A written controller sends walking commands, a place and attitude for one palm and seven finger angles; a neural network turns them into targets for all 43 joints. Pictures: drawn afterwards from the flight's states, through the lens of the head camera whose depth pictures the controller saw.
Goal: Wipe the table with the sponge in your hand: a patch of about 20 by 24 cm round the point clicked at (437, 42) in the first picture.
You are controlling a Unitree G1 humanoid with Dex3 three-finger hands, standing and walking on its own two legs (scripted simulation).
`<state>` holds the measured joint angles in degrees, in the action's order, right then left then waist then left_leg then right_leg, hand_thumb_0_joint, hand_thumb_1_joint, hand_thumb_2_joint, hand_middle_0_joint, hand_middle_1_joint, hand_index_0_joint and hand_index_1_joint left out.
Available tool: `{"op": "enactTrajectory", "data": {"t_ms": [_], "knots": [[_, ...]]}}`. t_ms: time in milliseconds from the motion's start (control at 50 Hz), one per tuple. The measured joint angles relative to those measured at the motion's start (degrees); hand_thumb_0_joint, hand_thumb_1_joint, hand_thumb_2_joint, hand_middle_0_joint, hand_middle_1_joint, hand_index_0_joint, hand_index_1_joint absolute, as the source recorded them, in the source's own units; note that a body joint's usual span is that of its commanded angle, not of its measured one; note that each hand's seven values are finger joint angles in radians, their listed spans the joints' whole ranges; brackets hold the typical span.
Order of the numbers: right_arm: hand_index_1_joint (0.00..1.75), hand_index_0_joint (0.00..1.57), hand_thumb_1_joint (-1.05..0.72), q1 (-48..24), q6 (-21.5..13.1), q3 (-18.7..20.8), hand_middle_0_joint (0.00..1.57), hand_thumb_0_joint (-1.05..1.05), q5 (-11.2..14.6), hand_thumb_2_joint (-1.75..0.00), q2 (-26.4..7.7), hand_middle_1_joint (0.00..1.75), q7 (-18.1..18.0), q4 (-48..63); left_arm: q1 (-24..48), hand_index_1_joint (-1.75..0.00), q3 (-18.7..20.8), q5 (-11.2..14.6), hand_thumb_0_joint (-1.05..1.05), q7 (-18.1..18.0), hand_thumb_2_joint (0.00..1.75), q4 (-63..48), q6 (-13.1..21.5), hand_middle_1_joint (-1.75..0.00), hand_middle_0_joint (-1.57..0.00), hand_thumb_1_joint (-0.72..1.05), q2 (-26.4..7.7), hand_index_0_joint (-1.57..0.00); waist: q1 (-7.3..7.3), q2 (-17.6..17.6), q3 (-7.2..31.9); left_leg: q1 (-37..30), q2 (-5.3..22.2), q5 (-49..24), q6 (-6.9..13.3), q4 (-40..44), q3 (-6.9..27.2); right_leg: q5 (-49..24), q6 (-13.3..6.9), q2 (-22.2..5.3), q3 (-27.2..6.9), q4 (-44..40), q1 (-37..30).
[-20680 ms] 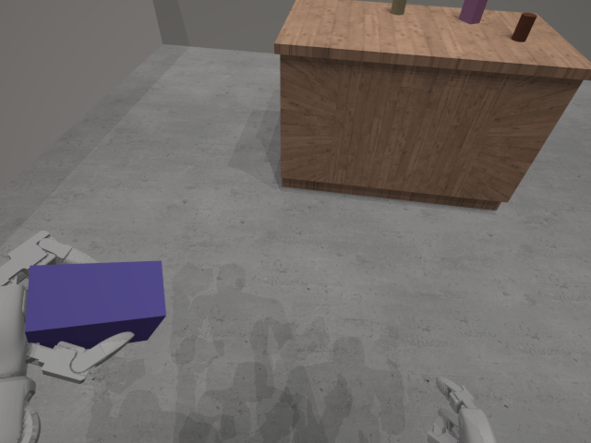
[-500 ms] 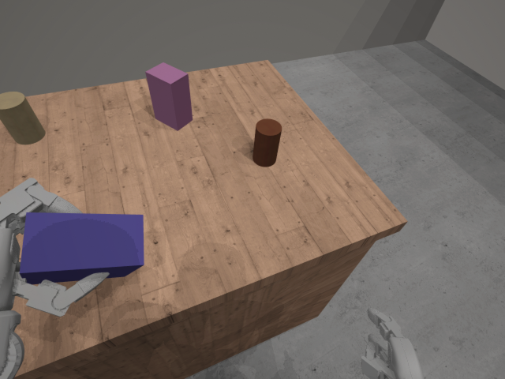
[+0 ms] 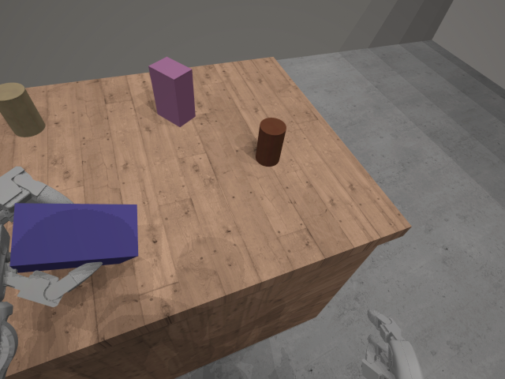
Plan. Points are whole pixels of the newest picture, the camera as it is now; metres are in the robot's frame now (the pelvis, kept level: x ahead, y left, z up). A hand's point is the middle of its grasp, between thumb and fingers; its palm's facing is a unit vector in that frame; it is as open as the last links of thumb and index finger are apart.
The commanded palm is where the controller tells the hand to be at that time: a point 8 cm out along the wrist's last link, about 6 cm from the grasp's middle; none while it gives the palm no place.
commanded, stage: come to a stop and stand still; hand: left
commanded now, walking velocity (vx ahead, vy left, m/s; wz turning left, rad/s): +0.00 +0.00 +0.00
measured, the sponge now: (93, 238) +0.24 +0.23 +0.14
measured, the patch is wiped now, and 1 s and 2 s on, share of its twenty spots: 0.00 0.00 0.00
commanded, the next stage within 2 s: look again from close up in 0.42 s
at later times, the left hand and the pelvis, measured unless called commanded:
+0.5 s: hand (59, 242) +0.22 +0.25 +0.16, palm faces +0.37 -0.85 -0.37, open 9.8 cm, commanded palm +0.16 +0.28 +0.18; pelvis +0.00 +0.00 +0.00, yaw +0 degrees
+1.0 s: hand (41, 206) +0.24 +0.26 +0.19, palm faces +0.42 -0.76 -0.50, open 9.8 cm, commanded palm +0.16 +0.28 +0.18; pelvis +0.00 -0.01 +0.00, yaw +2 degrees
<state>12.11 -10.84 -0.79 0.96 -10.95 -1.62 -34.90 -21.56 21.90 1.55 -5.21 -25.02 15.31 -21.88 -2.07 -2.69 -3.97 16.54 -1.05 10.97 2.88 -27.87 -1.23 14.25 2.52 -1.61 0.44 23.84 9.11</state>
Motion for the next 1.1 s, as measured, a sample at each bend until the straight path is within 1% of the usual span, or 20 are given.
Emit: {"op": "enactTrajectory", "data": {"t_ms": [100, 180, 240, 420, 600, 780, 920, 940, 960, 980, 1000, 1020, 1040, 1060, 1080, 1100], "knots": [[0.30, 0.21, -0.90, -1.9, 0.3, -0.1, 0.20, 0.01, -0.1, -0.90, 0.2, 0.30, 0.3, 0.6, -0.6, -1.36, -1.3, 0.0, -0.01, -0.2, 1.05, -1.7, -0.1, -1.36, -0.76, -0.48, 1.2, -0.77, 0.34, 0.3, 0.6, -0.4, 0.3, 0.1, -0.1, 0.2, -0.1, -0.4, 0.0, 0.3, -0.2, -1.1, -0.7], [0.30, 0.21, -0.90, -2.9, 1.2, -0.3, 0.20, 0.01, -0.1, -0.90, 0.4, 0.30, 0.1, 1.5, -1.6, -1.36, -1.8, 0.0, -0.01, 0.2, 1.05, -1.1, -1.0, -1.36, -0.76, -0.48, 1.0, -0.77, 0.68, 0.5, 0.9, -0.6, 0.6, 0.1, -0.2, 0.5, -0.2, -0.8, -0.1, 0.5, -0.3, -1.9, -1.1], [0.30, 0.21, -0.90, -3.1, 1.7, -0.4, 0.20, 0.01, 0.0, -0.90, 0.5, 0.30, -0.2, 2.1, -1.9, -1.36, -1.7, 0.1, -0.01, 0.2, 1.05, -1.0, -2.0, -1.36, -0.76, -0.48, 0.7, -0.77, 0.69, 0.5, 0.7, -0.8, 0.6, -0.1, -0.2, 0.8, -0.3, -1.0, -0.1, 0.5, -0.3, -2.2, -1.3], [0.30, 0.21, -0.90, -1.9, 2.9, -0.3, 0.20, 0.01, 0.2, -0.90, 0.0, 0.30, -0.6, 1.9, -2.2, -1.36, -1.6, 0.2, -0.01, -0.3, 1.05, -2.3, -3.0, -1.36, -0.76, -0.48, 0.9, -0.77, 0.35, 0.9, 0.2, -1.2, 0.5, -0.5, -0.1, 1.4, 0.0, -1.5, 0.0, 0.5, -0.1, -2.9, -1.8], [0.30, 0.21, -0.90, -1.0, 3.6, -0.2, 0.20, 0.01, 0.3, -0.90, 0.1, 0.30, -0.7, 1.3, -2.5, -1.36, -1.9, -0.1, -0.01, -0.5, 1.05, -1.6, -3.9, -1.36, -0.76, -0.48, 1.1, -0.77, 0.87, 1.3, -0.1, -1.3, 0.4, -0.9, 0.0, 1.6, 0.0, -1.8, 0.1, 0.4, 0.0, -3.3, -2.0], [0.30, 0.21, -0.90, -0.8, 3.4, -0.1, 0.20, 0.01, 0.4, -0.90, 0.1, 0.30, -0.6, 1.3, -3.2, -1.36, -1.4, -0.1, -0.01, -0.4, 1.05, -2.8, -3.3, -1.36, -0.76, -0.48, 0.4, -0.77, 1.21, 1.6, -0.1, -1.3, 0.1, -1.1, 0.0, 2.0, 0.2, -1.7, 0.0, 0.2, 0.2, -3.0, -1.8], [0.30, 0.21, -0.90, -1.0, 3.6, 0.0, 0.20, 0.01, 0.5, -0.90, 0.0, 0.30, -0.6, 1.1, -3.2, -1.36, -1.6, -0.2, -0.01, -0.4, 1.05, -2.5, -3.8, -1.36, -0.76, -0.48, 0.9, -0.77, 1.00, 1.9, 0.0, -1.5, 0.2, -1.0, -0.3, 2.1, 0.5, -1.4, -0.2, 0.2, 0.5, -3.1, -2.0], [0.30, 0.21, -0.90, 0.1, 4.1, -0.9, 0.20, 0.01, 1.4, -0.90, -0.5, 0.30, -1.9, 2.7, -1.1, -1.36, -2.0, -0.8, -0.01, 0.0, 1.05, -2.2, -3.8, -1.36, -0.76, -0.48, -1.4, -0.77, 0.45, 1.9, 0.1, -0.8, 0.1, -0.8, -0.3, 1.4, 0.9, -0.7, 0.0, 0.4, 0.6, -2.0, -1.4], [0.30, 0.20, -0.90, 1.1, 3.9, -1.0, 0.20, 0.01, 0.4, -0.90, -0.8, 0.30, -2.4, 3.5, 3.3, -1.36, -1.9, -2.4, -0.01, 1.0, 1.05, -0.7, -3.8, -1.36, -0.76, -0.48, -4.6, -0.77, -0.76, 1.6, 0.0, -0.2, -0.1, -0.5, -0.4, 0.4, 1.1, -0.3, -0.9, 0.2, 0.9, 0.1, -0.3], [0.30, 0.20, -0.90, 1.2, 3.8, -1.1, 0.20, 0.01, -0.5, -0.90, -1.0, 0.30, -1.8, 3.2, 7.8, -1.36, -1.4, -2.8, -0.01, 1.6, 1.05, 1.4, -4.8, -1.36, -0.76, -0.48, -7.2, -0.77, -1.34, 1.4, 0.1, 0.4, -0.4, -0.3, -0.6, -0.4, 1.5, 0.8, -1.5, -0.1, 1.3, 2.2, 0.6], [0.30, 0.20, -0.90, 0.6, 4.0, -1.3, 0.20, 0.01, -1.2, -0.90, -1.3, 0.30, -0.8, 2.4, 11.5, -1.36, -0.4, -2.4, -0.01, 2.2, 1.05, 3.1, -6.9, -1.36, -0.76, -0.48, -8.4, -0.77, -1.53, 1.3, 0.4, 0.7, -0.6, -0.1, -0.9, -1.0, 1.6, 1.8, -1.8, -0.2, 1.4, 3.8, 1.2], [0.30, 0.20, -0.90, -0.4, 4.3, -1.7, 0.20, 0.01, -1.5, -0.90, -1.6, 0.30, 0.1, 1.5, 14.0, -1.36, 0.9, -1.3, -0.01, 2.8, 1.05, 4.1, -9.5, -1.36, -0.76, -0.48, -8.8, -0.77, -1.60, 1.3, 0.7, 0.7, -0.6, 0.1, -1.1, -1.5, 1.5, 2.5, -1.9, -0.3, 1.3, 4.8, 1.5], [0.30, 0.21, -0.90, -1.4, 4.8, -2.0, 0.20, 0.01, -1.2, -0.90, -1.9, 0.30, 0.8, 1.0, 15.3, -1.36, 2.2, -0.2, -0.01, 3.3, 1.05, 4.7, -12.4, -1.36, -0.76, -0.48, -8.5, -0.77, -1.52, 1.5, 1.1, 0.6, -0.4, 0.4, -1.2, -1.9, 1.2, 2.9, -1.8, -0.2, 0.9, 5.4, 1.7], [0.30, 0.21, -0.90, -2.3, 5.2, -2.1, 0.20, 0.01, -0.9, -0.90, -2.2, 0.30, 1.3, 0.8, 15.4, -1.36, 3.1, 0.3, -0.01, 3.8, 1.05, 4.6, -15.4, -1.36, -0.76, -0.48, -7.8, -0.77, -1.28, 2.1, 1.5, 0.5, -0.1, 0.7, -1.3, -2.3, 0.9, 3.0, -1.6, 0.0, 0.6, 5.7, 1.7], [0.30, 0.21, -0.90, -3.0, 5.5, -2.2, 0.20, 0.01, -0.7, -0.90, -2.5, 0.30, 1.8, 1.0, 14.6, -1.36, 3.4, 0.0, -0.01, 4.3, 1.05, 4.0, -18.1, -1.36, -0.76, -0.48, -7.2, -0.77, -0.94, 2.7, 1.9, 0.6, 0.1, 1.0, -1.4, -2.8, 0.6, 3.0, -1.4, 0.3, 0.4, 6.0, 1.8], [0.30, 0.21, -0.90, -3.6, 5.8, -2.2, 0.21, 0.01, -0.5, -0.90, -2.8, 0.30, 2.1, 1.6, 12.9, -1.36, 3.2, -0.8, -0.01, 4.9, 1.05, 3.0, -20.3, -1.36, -0.76, -0.48, -6.9, -0.77, -0.61, 3.4, 2.3, 0.7, 0.3, 1.2, -1.4, -3.2, 0.5, 3.1, -1.4, 0.5, 0.2, 6.4, 2.0]]}}
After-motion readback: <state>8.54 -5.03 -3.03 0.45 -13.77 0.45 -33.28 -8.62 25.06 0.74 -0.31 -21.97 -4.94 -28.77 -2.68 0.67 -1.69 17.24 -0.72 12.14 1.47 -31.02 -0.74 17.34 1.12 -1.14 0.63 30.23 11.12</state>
